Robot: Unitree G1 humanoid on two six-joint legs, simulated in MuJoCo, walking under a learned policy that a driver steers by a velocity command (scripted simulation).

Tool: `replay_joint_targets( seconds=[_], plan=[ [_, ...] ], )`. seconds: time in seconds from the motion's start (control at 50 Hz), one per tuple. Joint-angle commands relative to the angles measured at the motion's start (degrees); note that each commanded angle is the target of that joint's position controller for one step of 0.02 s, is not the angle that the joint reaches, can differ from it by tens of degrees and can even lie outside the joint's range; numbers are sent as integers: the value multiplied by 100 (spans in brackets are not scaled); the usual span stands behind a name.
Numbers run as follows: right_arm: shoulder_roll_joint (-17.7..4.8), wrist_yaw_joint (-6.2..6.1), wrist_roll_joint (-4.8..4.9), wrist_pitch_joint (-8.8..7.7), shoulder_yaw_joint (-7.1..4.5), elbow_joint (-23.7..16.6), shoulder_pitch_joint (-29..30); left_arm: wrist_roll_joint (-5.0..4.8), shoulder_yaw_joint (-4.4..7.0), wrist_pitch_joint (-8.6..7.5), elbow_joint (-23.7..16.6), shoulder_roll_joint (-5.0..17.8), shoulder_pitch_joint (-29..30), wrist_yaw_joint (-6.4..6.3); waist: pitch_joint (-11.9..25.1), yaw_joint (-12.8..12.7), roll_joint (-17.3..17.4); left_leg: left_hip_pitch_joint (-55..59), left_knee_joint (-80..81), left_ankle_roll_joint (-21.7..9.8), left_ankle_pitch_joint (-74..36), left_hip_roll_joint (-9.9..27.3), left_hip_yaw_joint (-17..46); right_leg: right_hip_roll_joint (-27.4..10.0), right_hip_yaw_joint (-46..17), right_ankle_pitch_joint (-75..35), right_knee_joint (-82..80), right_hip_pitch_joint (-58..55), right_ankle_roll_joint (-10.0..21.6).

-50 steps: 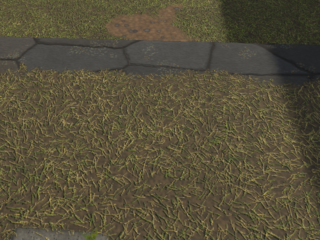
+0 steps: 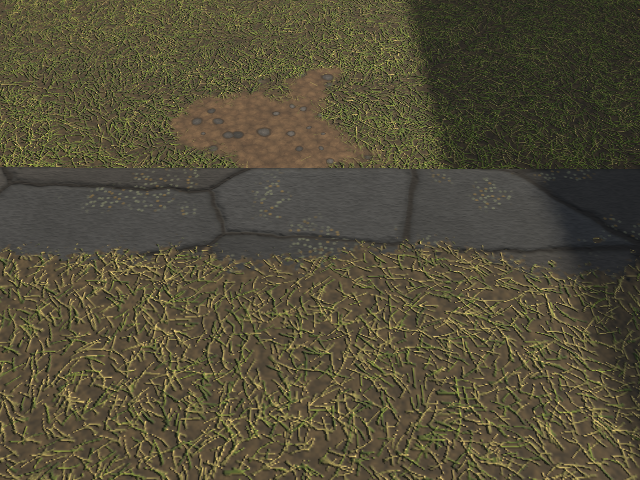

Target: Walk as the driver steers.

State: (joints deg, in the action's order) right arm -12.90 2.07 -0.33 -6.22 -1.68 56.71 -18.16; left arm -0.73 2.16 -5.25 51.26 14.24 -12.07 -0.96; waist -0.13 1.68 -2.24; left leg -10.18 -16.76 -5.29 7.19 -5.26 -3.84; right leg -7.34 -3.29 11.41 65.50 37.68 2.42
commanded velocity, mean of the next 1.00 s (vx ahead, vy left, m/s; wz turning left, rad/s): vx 0.50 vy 0.00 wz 0.00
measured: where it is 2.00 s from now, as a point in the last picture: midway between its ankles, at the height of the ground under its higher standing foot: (339, 260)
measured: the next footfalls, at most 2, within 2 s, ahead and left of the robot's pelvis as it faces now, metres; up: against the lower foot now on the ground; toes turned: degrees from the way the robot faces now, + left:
right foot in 0.30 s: +0.34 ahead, -0.17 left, +0.00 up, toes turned -2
left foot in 0.86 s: +0.66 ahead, +0.07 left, +0.00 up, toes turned +3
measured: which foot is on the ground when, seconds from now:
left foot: down 0.00-0.32, up 0.34-0.84, down 0.86-1.00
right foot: up 0.00-0.28, down 0.30-0.88, up 0.90-1.00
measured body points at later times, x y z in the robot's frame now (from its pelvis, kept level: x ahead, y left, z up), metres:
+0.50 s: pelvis +0.28 -0.08 +0.00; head +0.29 -0.10 +0.45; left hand +0.33 +0.18 -0.12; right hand +0.36 -0.35 -0.14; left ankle +0.27 +0.08 -0.66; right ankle +0.30 -0.16 -0.74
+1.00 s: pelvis +0.55 -0.01 -0.01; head +0.58 +0.00 +0.44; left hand +0.58 +0.25 -0.16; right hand +0.67 -0.27 -0.13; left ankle +0.61 +0.07 -0.74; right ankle +0.44 -0.16 -0.65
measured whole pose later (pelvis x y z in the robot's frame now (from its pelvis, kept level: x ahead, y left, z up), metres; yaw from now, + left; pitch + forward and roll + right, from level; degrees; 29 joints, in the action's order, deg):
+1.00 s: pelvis +0.55 -0.01 -0.01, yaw +1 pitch +2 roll +0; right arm -14.0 2.1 0.2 -5.9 -3.1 51.5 -9.2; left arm -1.4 2.7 -5.6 55.6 14.4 -17.7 -0.2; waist -1.6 -0.3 -1.4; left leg -20.8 -27.4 -3.9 8.4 -1.9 -3.8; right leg -2.1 -1.8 21.5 67.9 22.1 3.0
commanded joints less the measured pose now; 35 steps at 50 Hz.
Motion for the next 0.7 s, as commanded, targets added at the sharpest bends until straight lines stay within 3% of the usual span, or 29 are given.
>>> replay_joint_targets(
  seconds=[0.02,0.12,0.18,0.22,0.26,0.28,0.3,0.32,0.34,0.36,0.38,0.4,0.42,0.44,0.46,0.5,0.58,0.64,0.7],
  plan=[
    [-750,-113,3,-103,-117,-306,221,73,82,23,-237,270,-211,-43,-316,-270,451,-594,1202,-979,-343,1601,1209,-246,-10,-892,-764,159,-162],
    [-942,-211,112,-11,-151,-177,-348,3,35,-53,-528,167,897,58,-328,135,458,72,1085,-707,-405,1546,916,61,251,-1774,-2670,-30,-226],
    [-965,-216,149,62,-169,-53,-621,-47,13,-78,-702,200,1348,164,-450,284,506,629,844,-679,-307,1755,969,152,262,-1499,-3190,7,-184],
    [-994,-229,152,120,-195,-11,-666,-56,24,-123,-803,280,1451,241,-466,248,541,985,597,-616,-367,1937,1054,205,255,-1073,-3445,-50,-45],
    [-1077,-238,156,181,-229,-26,-535,-53,89,-173,-767,440,1105,280,-288,-12,648,1130,156,-504,-1045,2000,1072,370,384,-656,-3673,-664,125],
    [-1057,-239,139,212,-214,-62,-404,-41,190,-188,-608,607,526,271,38,-349,642,1064,-534,-384,-2011,1800,887,567,547,-574,-3805,-1475,251],
    [-866,-235,74,225,-140,-129,-357,-31,353,-202,-292,950,-560,231,737,-783,475,539,-1862,-208,-2349,1438,584,447,380,-692,-3721,-2959,478],
    [-358,-205,6,144,31,-287,-771,86,509,-186,-129,1604,-1521,201,1729,-849,-630,-1479,-4188,180,-676,727,125,-1020,-1690,-482,-3773,-5289,1215],
    [-112,-169,98,-12,118,-221,-1006,61,469,-152,-40,1462,-1746,233,2244,-778,-1549,-2918,-5512,297,2379,129,647,-1669,-3844,245,-4717,-6151,1732],
    [-794,-145,235,-122,-48,-296,-571,34,324,-169,-108,1008,-1375,239,1599,-775,-977,-3470,-6065,160,2215,520,1107,-1482,-3409,459,-4831,-5629,1441],
    [-940,-145,294,-164,-87,-453,-86,32,244,-159,-247,771,-827,229,1003,-633,-610,-3528,-5991,76,1683,837,947,-1283,-2501,70,-4887,-4825,1219],
    [-874,-178,226,-143,-99,-487,143,56,183,-153,-322,614,-369,255,604,-446,-148,-3274,-5636,103,1201,1082,821,-1030,-1860,-447,-5097,-3998,1115],
    [-820,-207,149,-72,-143,-488,172,81,135,-166,-347,453,-147,277,387,-268,-131,-2971,-5251,125,901,1265,827,-797,-1414,-727,-5296,-3469,1016],
    [-684,-210,133,15,-142,-464,63,107,113,-168,-302,376,-100,301,292,-138,-212,-2670,-5058,156,723,1334,812,-648,-1140,-855,-5474,-3132,976],
    [-551,-216,128,86,-133,-425,-40,105,120,-182,-233,386,-180,309,243,-80,-216,-2537,-4942,194,624,1332,755,-565,-943,-1089,-5589,-2960,1013],
    [-502,-234,107,162,-148,-485,72,102,164,-202,-96,546,-386,274,83,-23,-132,-2734,-4625,280,332,1356,710,-527,-639,-1591,-5727,-2882,1080],
    [-459,-225,58,160,-168,-775,934,85,184,-129,71,645,-737,145,-126,-195,-76,-3245,-3358,414,-683,1344,656,-457,-281,-1830,-5852,-3130,1002],
    [-373,-177,85,124,-135,-936,1550,45,188,-100,173,712,-969,92,-266,-384,-109,-3026,-2371,410,-1314,1187,494,-350,-46,-1559,-5943,-3193,884],
    [-370,-113,124,99,-108,-1083,2044,6,204,-57,342,750,-1277,75,-438,-549,-110,-3043,-1817,374,-1330,1072,416,-470,-24,-1373,-5884,-3605,872]
  ],
)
